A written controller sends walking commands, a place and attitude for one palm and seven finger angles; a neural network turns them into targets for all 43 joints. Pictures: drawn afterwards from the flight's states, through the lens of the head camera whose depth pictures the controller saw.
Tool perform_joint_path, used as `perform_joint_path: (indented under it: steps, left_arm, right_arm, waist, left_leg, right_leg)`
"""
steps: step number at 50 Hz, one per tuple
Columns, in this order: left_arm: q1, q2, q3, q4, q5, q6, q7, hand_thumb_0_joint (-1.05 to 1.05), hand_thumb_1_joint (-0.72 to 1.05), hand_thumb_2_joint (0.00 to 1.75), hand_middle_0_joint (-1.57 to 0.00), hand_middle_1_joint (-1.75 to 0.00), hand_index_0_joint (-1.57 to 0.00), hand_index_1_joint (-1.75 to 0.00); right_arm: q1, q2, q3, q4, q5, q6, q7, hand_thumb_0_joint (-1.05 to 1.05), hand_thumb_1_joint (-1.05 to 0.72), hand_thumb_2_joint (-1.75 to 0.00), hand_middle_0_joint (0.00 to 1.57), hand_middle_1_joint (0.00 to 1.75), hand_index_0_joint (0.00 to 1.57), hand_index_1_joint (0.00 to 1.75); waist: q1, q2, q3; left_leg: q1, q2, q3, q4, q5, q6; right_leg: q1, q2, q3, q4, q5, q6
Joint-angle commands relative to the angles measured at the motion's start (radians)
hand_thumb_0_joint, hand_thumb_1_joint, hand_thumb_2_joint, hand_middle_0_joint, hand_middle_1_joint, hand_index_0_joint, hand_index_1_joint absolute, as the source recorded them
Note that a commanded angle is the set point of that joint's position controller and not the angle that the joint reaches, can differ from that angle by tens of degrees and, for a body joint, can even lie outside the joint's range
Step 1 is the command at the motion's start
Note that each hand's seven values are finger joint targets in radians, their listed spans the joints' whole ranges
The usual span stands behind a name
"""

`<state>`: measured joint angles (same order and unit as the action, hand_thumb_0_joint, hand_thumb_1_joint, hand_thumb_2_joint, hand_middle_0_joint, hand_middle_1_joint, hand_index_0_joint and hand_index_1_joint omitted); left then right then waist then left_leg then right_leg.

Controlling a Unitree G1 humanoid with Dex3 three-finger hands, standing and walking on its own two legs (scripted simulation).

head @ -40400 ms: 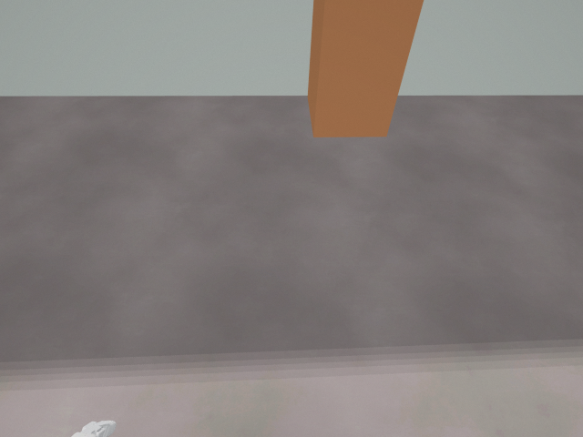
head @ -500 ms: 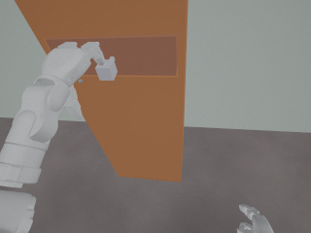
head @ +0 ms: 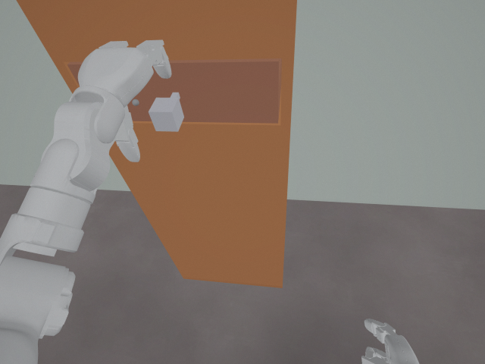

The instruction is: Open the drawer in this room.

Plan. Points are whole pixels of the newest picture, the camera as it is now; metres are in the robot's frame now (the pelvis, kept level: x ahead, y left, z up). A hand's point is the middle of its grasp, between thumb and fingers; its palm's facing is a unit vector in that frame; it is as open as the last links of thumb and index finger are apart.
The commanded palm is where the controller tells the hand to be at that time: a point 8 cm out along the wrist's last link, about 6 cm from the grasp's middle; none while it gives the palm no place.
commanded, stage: move the hooked fingers above the handle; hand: left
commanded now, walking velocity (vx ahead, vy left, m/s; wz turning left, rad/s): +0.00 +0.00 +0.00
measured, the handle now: (170, 107) +0.50 +0.18 +0.17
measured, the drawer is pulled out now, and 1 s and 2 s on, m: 0.00 0.00 0.00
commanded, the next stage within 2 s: none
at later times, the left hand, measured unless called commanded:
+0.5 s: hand (156, 80) +0.47 +0.17 +0.24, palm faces +0.08 -0.01 -1.00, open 13.5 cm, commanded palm +0.44 +0.19 +0.29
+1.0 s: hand (143, 81) +0.46 +0.19 +0.24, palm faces +0.06 +0.01 -1.00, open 13.8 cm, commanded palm +0.44 +0.19 +0.30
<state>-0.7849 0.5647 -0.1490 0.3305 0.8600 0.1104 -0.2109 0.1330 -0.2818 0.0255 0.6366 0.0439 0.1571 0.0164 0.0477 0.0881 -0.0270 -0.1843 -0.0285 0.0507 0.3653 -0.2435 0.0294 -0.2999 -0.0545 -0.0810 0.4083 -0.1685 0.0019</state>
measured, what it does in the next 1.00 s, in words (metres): stands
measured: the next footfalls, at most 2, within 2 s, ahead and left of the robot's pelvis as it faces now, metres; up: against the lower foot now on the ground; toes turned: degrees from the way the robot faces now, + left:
none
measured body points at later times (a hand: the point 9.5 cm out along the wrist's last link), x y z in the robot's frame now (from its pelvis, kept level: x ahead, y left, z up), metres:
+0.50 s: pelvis +0.01 +0.00 +0.00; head +0.04 -0.04 +0.45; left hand +0.46 +0.17 +0.29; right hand +0.13 -0.26 -0.14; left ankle -0.04 +0.10 -0.74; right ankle +0.02 -0.12 -0.74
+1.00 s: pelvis +0.00 -0.01 +0.00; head +0.03 -0.04 +0.45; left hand +0.46 +0.19 +0.30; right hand +0.14 -0.26 -0.13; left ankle -0.04 +0.10 -0.74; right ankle +0.02 -0.12 -0.74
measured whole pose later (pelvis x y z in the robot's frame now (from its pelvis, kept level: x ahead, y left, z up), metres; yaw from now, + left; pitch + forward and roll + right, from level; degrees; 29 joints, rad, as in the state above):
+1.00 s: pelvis +0.00 -0.01 +0.00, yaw +0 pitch +5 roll +1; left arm -1.01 0.59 -0.16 0.65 0.89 0.05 -0.23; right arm 0.18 -0.29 0.01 0.65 0.06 0.16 -0.02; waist 0.00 0.07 -0.04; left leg -0.22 -0.02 0.05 0.37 -0.24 0.02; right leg -0.34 -0.04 -0.08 0.41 -0.16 -0.01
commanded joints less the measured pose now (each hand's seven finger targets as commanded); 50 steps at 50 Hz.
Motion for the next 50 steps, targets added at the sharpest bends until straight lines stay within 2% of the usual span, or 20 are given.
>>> perform_joint_path:
  steps: [1,2,3,5,12,15,19,20,21,25,28,32,35,37,40,41,42,45,46,50]
  left_arm:
    - [-0.463,0.233,0.127,-0.084,0.027,0.04,0.015,0.0,-0.5,0.3,-0.3,-1.2,-0.3,-1.2]
    - [-0.49,0.186,0.078,-0.086,0.022,0.042,0.001,0.0,-0.5,0.3,-0.3,-1.2,-0.3,-1.2]
    - [-0.491,0.207,0.095,-0.081,0.026,0.04,-0.007,0.0,-0.5,0.3,-0.3,-1.2,-0.3,-1.2]
    - [-0.551,0.193,0.064,-0.093,0.024,0.025,-0.021,0.0,-0.5,0.3,-0.3,-1.2,-0.3,-1.2]
    - [-0.681,0.246,0.114,-0.048,0.01,-0.051,0.011,0.0,-0.5,0.3,-0.3,-1.2,-0.3,-1.2]
    - [-0.667,0.313,0.183,0.045,0.013,-0.05,0.041,0.0,-0.5,0.3,-0.3,-1.2,-0.3,-1.2]
    - [-0.673,0.266,0.131,0.165,0.04,-0.022,0.046,0.0,-0.5,0.3,-0.3,-1.2,-0.3,-1.2]
    - [-0.672,0.257,0.121,0.164,0.045,-0.018,0.038,0.0,-0.5,0.3,-0.3,-1.2,-0.3,-1.2]
    - [-0.678,0.265,0.121,0.157,0.056,-0.017,0.033,0.0,-0.5,0.3,-0.3,-1.2,-0.3,-1.2]
    - [-0.643,0.298,0.149,0.142,0.05,-0.024,0.021,0.0,-0.5,0.3,-0.3,-1.2,-0.3,-1.2]
    - [-0.618,0.29,0.139,0.169,0.048,-0.026,0.013,0.0,-0.5,0.3,-0.3,-1.2,-0.3,-1.2]
    - [-0.673,0.317,0.154,0.039,0.04,-0.066,0.014,0.0,-0.5,0.3,-0.3,-1.2,-0.3,-1.2]
    - [-0.697,0.261,0.107,0.02,0.021,-0.077,0.014,0.0,-0.5,0.3,-0.3,-1.2,-0.3,-1.2]
    - [-0.714,0.288,0.133,0.022,0.017,-0.081,0.025,0.0,-0.5,0.3,-0.3,-1.2,-0.3,-1.2]
    - [-0.729,0.29,0.131,0.086,0.015,-0.074,0.032,0.0,-0.5,0.3,-0.3,-1.2,-0.3,-1.2]
    - [-0.739,0.273,0.117,0.098,0.019,-0.071,0.034,0.0,-0.5,0.3,-0.3,-1.2,-0.3,-1.2]
    - [-0.75,0.262,0.107,0.131,0.023,-0.066,0.035,0.0,-0.5,0.3,-0.3,-1.2,-0.3,-1.2]
    - [-0.744,0.305,0.132,0.155,0.029,-0.064,0.03,0.0,-0.5,0.3,-0.3,-1.2,-0.3,-1.2]
    - [-0.729,0.301,0.131,0.182,0.038,-0.06,0.025,0.0,-0.5,0.3,-0.3,-1.2,-0.3,-1.2]
    - [-0.704,0.237,0.083,0.104,0.028,-0.069,-0.006,0.0,-0.5,0.3,-0.3,-1.2,-0.3,-1.2]
  right_arm:
    - [-0.079,-0.121,-0.035,-0.131,0.011,-0.024,-0.003,0.0,-0.9,-0.9,0.2,0.3,0.2,0.3]
    - [-0.076,-0.117,-0.035,-0.132,0.013,-0.022,-0.003,0.0,-0.9,-0.9,0.2,0.3,0.2,0.3]
    - [-0.068,-0.12,-0.038,-0.129,0.016,-0.019,-0.007,0.0,-0.9,-0.9,0.2,0.3,0.2,0.3]
    - [-0.064,-0.12,-0.039,-0.135,0.017,-0.019,-0.012,0.0,-0.9,-0.9,0.2,0.3,0.2,0.3]
    - [-0.01,-0.115,-0.044,-0.115,0.007,-0.036,-0.026,0.0,-0.9,-0.9,0.2,0.3,0.2,0.3]
    - [0.003,-0.127,-0.047,-0.098,0.003,-0.03,-0.027,0.0,-0.9,-0.9,0.2,0.3,0.2,0.3]
    - [0.009,-0.128,-0.045,-0.089,0.009,-0.018,-0.026,0.0,-0.9,-0.9,0.2,0.3,0.2,0.3]
    - [0.014,-0.133,-0.051,-0.091,0.012,-0.014,-0.026,0.0,-0.9,-0.9,0.2,0.3,0.2,0.3]
    - [0.011,-0.132,-0.049,-0.096,0.013,-0.012,-0.026,0.0,-0.9,-0.9,0.2,0.3,0.2,0.3]
    - [0.005,-0.137,-0.052,-0.106,0.01,-0.004,-0.03,0.0,-0.9,-0.9,0.2,0.3,0.2,0.3]
    - [-0.003,-0.134,-0.046,-0.111,0.017,0.003,-0.035,0.0,-0.9,-0.9,0.2,0.3,0.2,0.3]
    - [-0.007,-0.127,-0.054,-0.133,0.016,-0.011,-0.038,0.0,-0.9,-0.9,0.2,0.3,0.2,0.3]
    - [0.0,-0.122,-0.058,-0.13,0.016,-0.019,-0.038,0.0,-0.9,-0.9,0.2,0.3,0.2,0.3]
    - [0.005,-0.124,-0.057,-0.122,0.016,-0.027,-0.042,0.0,-0.9,-0.9,0.2,0.3,0.2,0.3]
    - [0.015,-0.13,-0.055,-0.1,0.017,-0.031,-0.047,0.0,-0.9,-0.9,0.2,0.3,0.2,0.3]
    - [0.009,-0.125,-0.053,-0.101,0.019,-0.034,-0.047,0.0,-0.9,-0.9,0.2,0.3,0.2,0.3]
    - [0.016,-0.125,-0.052,-0.09,0.018,-0.035,-0.049,0.0,-0.9,-0.9,0.2,0.3,0.2,0.3]
    - [0.014,-0.133,-0.051,-0.092,0.014,-0.034,-0.051,0.0,-0.9,-0.9,0.2,0.3,0.2,0.3]
    - [0.014,-0.129,-0.047,-0.09,0.016,-0.032,-0.049,0.0,-0.9,-0.9,0.2,0.3,0.2,0.3]
    - [0.001,-0.125,-0.053,-0.121,0.014,-0.026,-0.04,0.0,-0.9,-0.9,0.2,0.3,0.2,0.3]
  waist:
    - [-0.011,-0.116,-0.354]
    - [-0.023,-0.117,-0.338]
    - [-0.025,-0.129,-0.348]
    - [-0.038,-0.097,-0.345]
    - [-0.035,-0.071,-0.417]
    - [-0.02,-0.099,-0.42]
    - [-0.031,-0.106,-0.385]
    - [-0.037,-0.139,-0.405]
    - [-0.034,-0.121,-0.395]
    - [-0.024,-0.138,-0.414]
    - [-0.029,-0.151,-0.348]
    - [-0.026,-0.088,-0.419]
    - [-0.043,-0.089,-0.403]
    - [-0.042,-0.078,-0.401]
    - [-0.048,-0.107,-0.383]
    - [-0.051,-0.09,-0.366]
    - [-0.057,-0.111,-0.362]
    - [-0.047,-0.1,-0.391]
    - [-0.047,-0.101,-0.375]
    - [-0.043,-0.098,-0.409]
  left_leg:
    - [0.004,0.013,-0.04,-0.021,0.408,-0.021]
    - [0.011,0.011,-0.04,-0.019,0.393,-0.017]
    - [0.02,0.014,-0.041,-0.02,0.388,-0.015]
    - [0.036,0.01,-0.042,-0.019,0.374,-0.013]
    - [0.045,0.003,-0.051,-0.004,0.425,-0.015]
    - [0.0,0.007,-0.039,-0.006,0.438,-0.018]
    - [-0.038,0.011,-0.028,-0.011,0.417,-0.013]
    - [-0.034,0.01,-0.028,-0.009,0.416,-0.011]
    - [-0.036,0.012,-0.027,-0.011,0.409,-0.008]
    - [-0.041,0.011,-0.021,-0.014,0.397,-0.001]
    - [-0.064,0.015,-0.019,-0.027,0.316,0.004]
    - [-0.016,0.01,-0.026,-0.019,0.334,0.006]
    - [0.009,0.009,-0.03,-0.014,0.335,0.005]
    - [0.008,0.007,-0.034,-0.017,0.314,0.003]
    - [-0.009,0.006,-0.034,-0.022,0.297,-0.001]
    - [-0.009,0.006,-0.032,-0.022,0.286,0.0]
    - [-0.014,0.005,-0.033,-0.023,0.278,-0.001]
    - [-0.028,0.004,-0.03,-0.025,0.29,-0.003]
    - [-0.041,0.005,-0.03,-0.023,0.297,-0.002]
    - [0.0,0.006,-0.033,-0.014,0.357,-0.001]
  right_leg:
    - [0.26,0.023,0.043,0.011,0.265,-0.047]
    - [0.243,0.023,0.044,0.005,0.26,-0.046]
    - [0.241,0.025,0.043,0.005,0.257,-0.045]
    - [0.225,0.024,0.045,-0.002,0.239,-0.047]
    - [0.24,0.026,0.048,0.016,0.275,-0.049]
    - [0.277,0.023,0.05,0.02,0.305,-0.048]
    - [0.26,0.021,0.051,0.023,0.312,-0.045]
    - [0.274,0.022,0.053,0.021,0.315,-0.043]
    - [0.262,0.02,0.055,0.019,0.308,-0.043]
    - [0.295,0.016,0.064,0.019,0.316,-0.042]
    - [0.264,0.013,0.066,0.002,0.253,-0.038]
    - [0.28,0.015,0.074,0.009,0.252,-0.041]
    - [0.247,0.018,0.069,0.0,0.238,-0.041]
    - [0.24,0.02,0.067,-0.002,0.217,-0.04]
    - [0.237,0.019,0.063,-0.011,0.204,-0.039]
    - [0.218,0.02,0.063,-0.011,0.193,-0.039]
    - [0.216,0.019,0.063,-0.014,0.188,-0.038]
    - [0.258,0.013,0.069,-0.009,0.213,-0.04]
    - [0.253,0.013,0.067,-0.004,0.225,-0.04]
    - [0.26,0.015,0.066,0.004,0.268,-0.043]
